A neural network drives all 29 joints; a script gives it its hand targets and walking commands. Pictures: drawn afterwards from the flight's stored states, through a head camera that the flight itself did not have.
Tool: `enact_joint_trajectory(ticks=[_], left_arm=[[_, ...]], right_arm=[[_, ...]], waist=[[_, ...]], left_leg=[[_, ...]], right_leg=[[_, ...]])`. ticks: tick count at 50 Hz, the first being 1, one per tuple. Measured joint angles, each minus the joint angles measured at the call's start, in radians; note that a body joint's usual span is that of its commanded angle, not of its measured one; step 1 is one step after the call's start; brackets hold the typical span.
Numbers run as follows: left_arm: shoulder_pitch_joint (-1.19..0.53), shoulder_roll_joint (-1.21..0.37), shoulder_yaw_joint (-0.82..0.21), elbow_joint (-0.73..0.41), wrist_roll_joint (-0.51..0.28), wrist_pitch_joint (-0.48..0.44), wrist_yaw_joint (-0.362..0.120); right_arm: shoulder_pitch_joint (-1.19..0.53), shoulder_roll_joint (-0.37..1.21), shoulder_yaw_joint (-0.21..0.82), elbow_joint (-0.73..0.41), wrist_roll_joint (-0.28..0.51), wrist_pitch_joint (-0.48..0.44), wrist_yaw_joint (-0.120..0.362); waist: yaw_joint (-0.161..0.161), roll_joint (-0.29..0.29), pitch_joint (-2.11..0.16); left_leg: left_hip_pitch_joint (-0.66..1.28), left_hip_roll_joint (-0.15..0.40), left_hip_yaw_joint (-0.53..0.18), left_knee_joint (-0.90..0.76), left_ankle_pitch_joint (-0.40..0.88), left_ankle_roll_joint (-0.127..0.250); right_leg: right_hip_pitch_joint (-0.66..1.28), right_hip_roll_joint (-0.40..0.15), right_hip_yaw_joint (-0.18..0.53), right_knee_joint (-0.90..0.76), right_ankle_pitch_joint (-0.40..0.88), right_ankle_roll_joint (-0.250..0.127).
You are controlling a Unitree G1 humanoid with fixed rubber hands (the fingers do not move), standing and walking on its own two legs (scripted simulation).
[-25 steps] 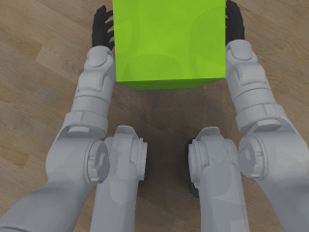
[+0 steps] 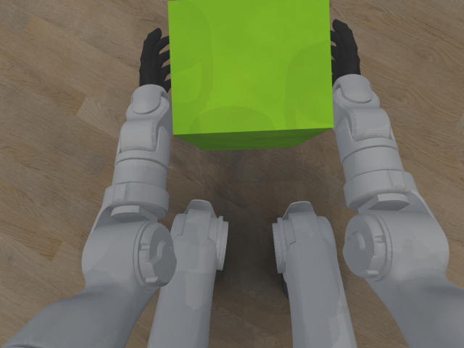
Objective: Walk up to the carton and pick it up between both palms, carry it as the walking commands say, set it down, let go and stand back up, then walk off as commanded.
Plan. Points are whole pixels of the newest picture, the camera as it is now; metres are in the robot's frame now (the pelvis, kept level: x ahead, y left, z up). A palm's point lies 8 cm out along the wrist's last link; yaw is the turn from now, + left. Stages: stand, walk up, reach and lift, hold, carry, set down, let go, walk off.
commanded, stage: reach and lift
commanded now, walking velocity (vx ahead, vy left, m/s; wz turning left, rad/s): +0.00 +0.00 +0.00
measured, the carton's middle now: (247, 95) +0.50 +0.00 -0.17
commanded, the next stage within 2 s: none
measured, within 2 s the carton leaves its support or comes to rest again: neither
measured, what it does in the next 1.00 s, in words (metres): rises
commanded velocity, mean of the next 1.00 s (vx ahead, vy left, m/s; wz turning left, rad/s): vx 0.00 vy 0.00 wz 0.00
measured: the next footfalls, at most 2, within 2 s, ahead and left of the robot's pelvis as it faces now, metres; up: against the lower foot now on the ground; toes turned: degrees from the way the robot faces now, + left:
none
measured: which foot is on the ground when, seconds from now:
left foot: down 0.00-1.00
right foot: down 0.00-1.00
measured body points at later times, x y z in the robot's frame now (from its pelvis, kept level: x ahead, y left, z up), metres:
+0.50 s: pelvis +0.00 +0.00 +0.05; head +0.28 -0.01 +0.41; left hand +0.50 +0.14 -0.04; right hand +0.51 -0.14 -0.04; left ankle +0.11 +0.13 -0.39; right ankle +0.11 -0.12 -0.39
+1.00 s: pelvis +0.01 +0.00 +0.11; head +0.25 -0.01 +0.49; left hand +0.48 +0.14 +0.04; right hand +0.49 -0.14 +0.03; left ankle +0.11 +0.13 -0.39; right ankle +0.11 -0.12 -0.39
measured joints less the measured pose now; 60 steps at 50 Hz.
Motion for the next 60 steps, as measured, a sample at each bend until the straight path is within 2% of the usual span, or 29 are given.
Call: enact_joint_trajectory(ticks=[14, 33, 60], left_arm=[[0.052, -0.020, -0.002, -0.051, -0.004, 0.023, -0.003], [0.119, -0.050, 0.022, -0.036, 0.034, 0.045, -0.017], [0.285, -0.092, -0.005, -0.071, 0.035, 0.031, -0.021]], right_arm=[[0.055, 0.023, -0.006, -0.057, 0.000, 0.025, 0.006], [0.126, 0.059, -0.048, -0.053, -0.044, 0.053, 0.039], [0.290, 0.104, -0.027, -0.087, -0.046, 0.038, 0.042]], waist=[[0.002, -0.002, -0.033], [-0.003, -0.004, -0.088], [0.003, -0.003, -0.131]], left_leg=[[0.076, -0.005, -0.007, -0.068, 0.002, 0.002], [0.235, -0.017, -0.026, -0.196, 0.020, 0.006], [0.513, -0.015, -0.048, -0.394, 0.019, 0.020]], right_leg=[[0.077, 0.012, 0.013, -0.069, 0.003, 0.006], [0.243, 0.010, 0.023, -0.199, 0.014, 0.005], [0.523, 0.013, 0.042, -0.399, 0.012, -0.005]])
